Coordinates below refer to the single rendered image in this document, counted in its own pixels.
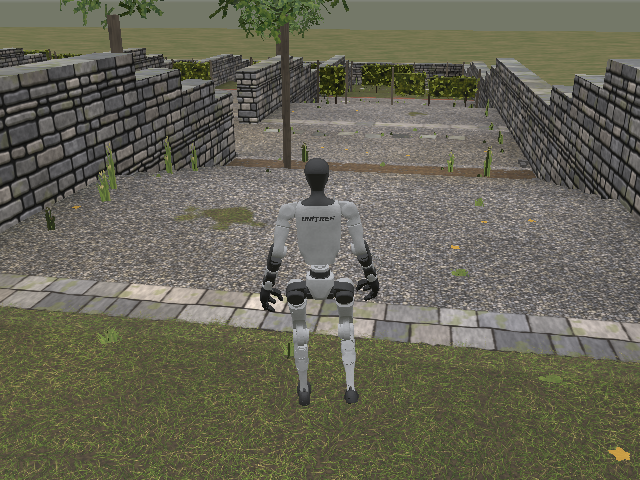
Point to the left robot shin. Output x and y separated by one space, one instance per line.
301 361

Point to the robot left hand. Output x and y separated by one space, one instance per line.
265 298

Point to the robot right hand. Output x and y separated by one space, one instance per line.
369 285

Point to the humanoid robot head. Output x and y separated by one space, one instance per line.
317 173

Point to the right robot forearm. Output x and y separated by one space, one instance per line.
367 265

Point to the left robot forearm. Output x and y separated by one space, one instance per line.
271 271

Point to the robot right upper arm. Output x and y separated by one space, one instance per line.
350 211

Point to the robot left upper arm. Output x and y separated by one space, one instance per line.
286 212

